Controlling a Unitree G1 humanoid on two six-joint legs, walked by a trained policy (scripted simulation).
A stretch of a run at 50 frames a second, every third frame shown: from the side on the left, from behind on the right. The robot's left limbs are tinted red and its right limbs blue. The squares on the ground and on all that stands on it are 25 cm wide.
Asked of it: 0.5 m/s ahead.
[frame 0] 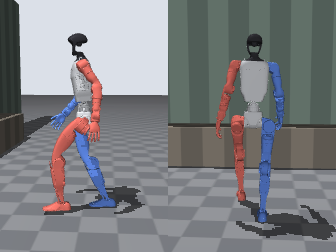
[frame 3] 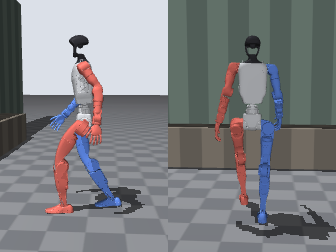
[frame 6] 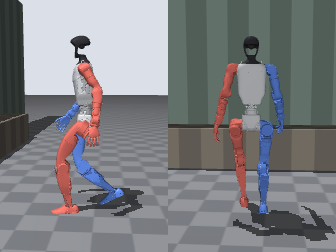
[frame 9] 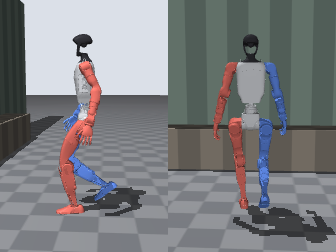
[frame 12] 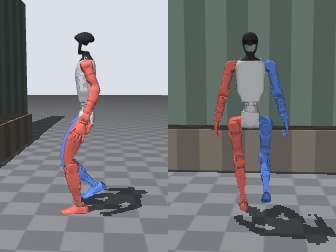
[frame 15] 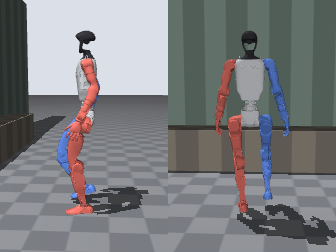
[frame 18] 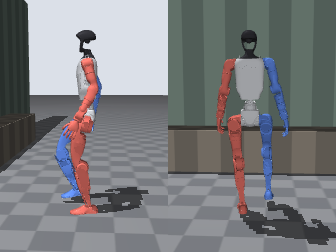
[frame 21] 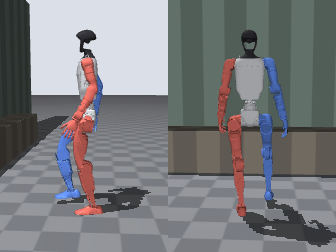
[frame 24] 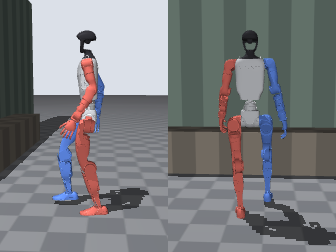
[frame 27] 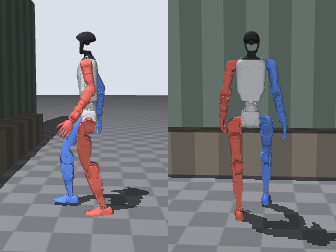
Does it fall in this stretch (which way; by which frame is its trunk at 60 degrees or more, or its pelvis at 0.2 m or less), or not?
no
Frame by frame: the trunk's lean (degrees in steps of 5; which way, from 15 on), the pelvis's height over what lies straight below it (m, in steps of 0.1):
0: 5, 0.8
3: 5, 0.7
6: 5, 0.7
9: 5, 0.8
12: 0, 0.8
15: 0, 0.8
18: 0, 0.8
21: 0, 0.8
24: 0, 0.8
27: 5, 0.8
